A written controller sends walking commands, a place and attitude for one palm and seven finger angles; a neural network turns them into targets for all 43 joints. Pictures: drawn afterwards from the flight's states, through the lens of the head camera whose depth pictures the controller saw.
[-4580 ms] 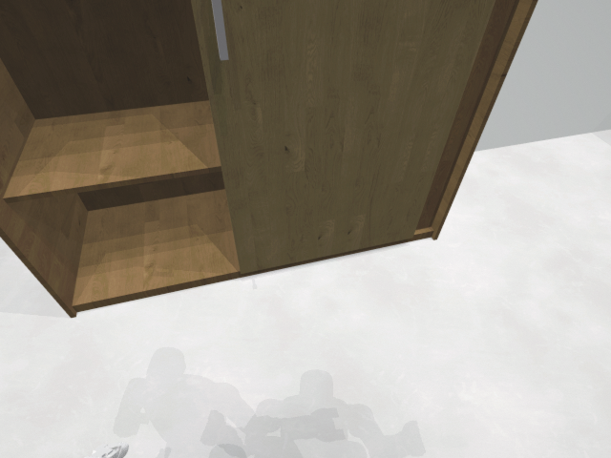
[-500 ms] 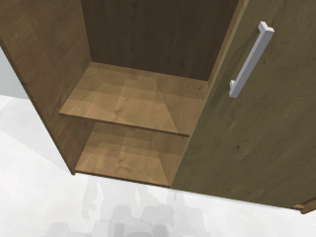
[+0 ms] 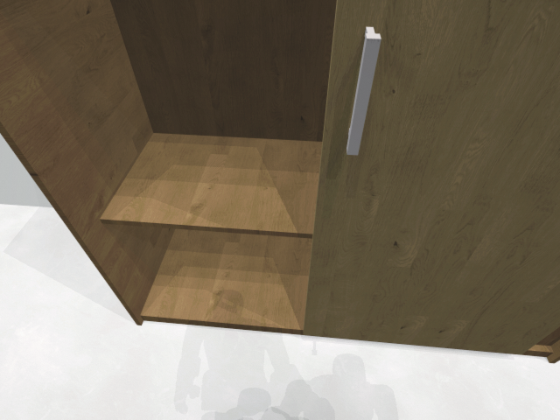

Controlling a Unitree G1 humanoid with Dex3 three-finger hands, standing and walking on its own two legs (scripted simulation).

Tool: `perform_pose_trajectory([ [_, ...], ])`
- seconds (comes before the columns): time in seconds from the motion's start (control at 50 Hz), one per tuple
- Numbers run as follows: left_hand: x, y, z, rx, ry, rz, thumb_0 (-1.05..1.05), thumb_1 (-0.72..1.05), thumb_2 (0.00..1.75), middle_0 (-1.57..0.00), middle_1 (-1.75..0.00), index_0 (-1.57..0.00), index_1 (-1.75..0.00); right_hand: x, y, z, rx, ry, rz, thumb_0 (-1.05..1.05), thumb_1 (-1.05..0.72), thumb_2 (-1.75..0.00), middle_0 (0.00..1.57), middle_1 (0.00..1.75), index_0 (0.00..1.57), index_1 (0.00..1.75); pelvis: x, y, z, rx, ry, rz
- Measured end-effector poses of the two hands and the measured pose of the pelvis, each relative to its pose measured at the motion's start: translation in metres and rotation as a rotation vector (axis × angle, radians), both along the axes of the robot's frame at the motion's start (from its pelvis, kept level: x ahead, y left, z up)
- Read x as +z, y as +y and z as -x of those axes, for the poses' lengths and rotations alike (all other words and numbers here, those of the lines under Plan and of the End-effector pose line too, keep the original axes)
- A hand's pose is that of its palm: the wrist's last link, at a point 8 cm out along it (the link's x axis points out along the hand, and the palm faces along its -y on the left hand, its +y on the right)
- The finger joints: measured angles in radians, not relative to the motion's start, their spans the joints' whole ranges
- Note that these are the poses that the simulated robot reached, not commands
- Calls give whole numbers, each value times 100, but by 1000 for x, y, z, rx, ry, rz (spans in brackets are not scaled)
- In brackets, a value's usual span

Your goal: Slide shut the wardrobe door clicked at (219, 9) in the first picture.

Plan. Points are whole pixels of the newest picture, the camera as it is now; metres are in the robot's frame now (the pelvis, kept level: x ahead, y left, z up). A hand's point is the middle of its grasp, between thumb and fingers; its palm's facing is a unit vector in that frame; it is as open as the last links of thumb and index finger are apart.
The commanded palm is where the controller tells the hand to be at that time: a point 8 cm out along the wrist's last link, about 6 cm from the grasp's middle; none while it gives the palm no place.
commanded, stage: come to a stop and stand still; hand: right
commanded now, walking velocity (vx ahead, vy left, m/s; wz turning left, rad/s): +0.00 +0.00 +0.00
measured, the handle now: (360, 95) +0.52 -0.11 +0.22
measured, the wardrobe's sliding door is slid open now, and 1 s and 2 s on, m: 0.62 0.62 0.62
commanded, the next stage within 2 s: look again from close up in 0.32 s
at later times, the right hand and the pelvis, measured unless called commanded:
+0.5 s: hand out of the picture -0.02 -0.17 -0.18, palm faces +0.01 +0.98 -0.18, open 7.3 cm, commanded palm none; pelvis -0.01 -0.01 +0.00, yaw +0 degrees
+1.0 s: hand out of the picture +0.01 -0.18 -0.18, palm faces +0.03 +0.98 -0.19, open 7.3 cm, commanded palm none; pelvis +0.01 -0.01 +0.00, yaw +0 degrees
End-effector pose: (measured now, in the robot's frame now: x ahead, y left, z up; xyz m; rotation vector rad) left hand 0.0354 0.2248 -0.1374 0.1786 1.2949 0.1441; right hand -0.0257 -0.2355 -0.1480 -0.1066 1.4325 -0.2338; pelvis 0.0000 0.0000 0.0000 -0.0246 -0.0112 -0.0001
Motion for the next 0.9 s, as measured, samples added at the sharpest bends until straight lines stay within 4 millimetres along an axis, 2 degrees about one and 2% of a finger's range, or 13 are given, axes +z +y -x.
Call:
perform_pose_trajectory([
  [0.1, -12, -5, 15, 24, 36, 23, 1, 94, 90, -20, -30, -20, -30, 3, 11, 2, 19, 9, -9, 0, -91, -90, 20, 30, 20, 30, -2, -4, 3, 6, -4, -2],
  [0.22, -11, -14, 41, 49, 90, 46, 1, 93, 90, -20, -30, -20, -30, 6, 24, -1, 43, 4, -45, 0, -91, -90, 20, 30, 20, 30, 3, -6, 4, 4, -6, -18],
  [0.4, -7, -25, 75, 66, 162, 62, 1, 91, 90, -20, -30, -20, -30, 1, 24, -3, 66, -6, -47, 1, -92, -90, 20, 30, 20, 30, 3, -6, 8, 4, -3, -32],
  [0.52, -15, -31, 74, 47, 128, 71, 1, 91, 90, -20, -30, -20, -30, 0, 10, -4, 87, -22, -29, 0, -91, -90, 20, 30, 20, 30, -4, -14, 11, -7, 2, -35],
  [0.66, -20, -38, 55, 27, 83, 90, 1, 91, 90, -20, -30, -19, -30, 5, -4, -14, 81, -48, 5, 0, -91, -90, 20, 30, 20, 30, -4, -18, 5, -3, 0, -23],
  [0.9, -14, -23, 34, 19, 69, 51, 1, 91, 90, -20, -30, -20, -30, 4, 4, -28, 80, -47, -11, 0, -91, -90, 20, 30, 20, 30, -2, -14, -6, 5, 4, -15],
])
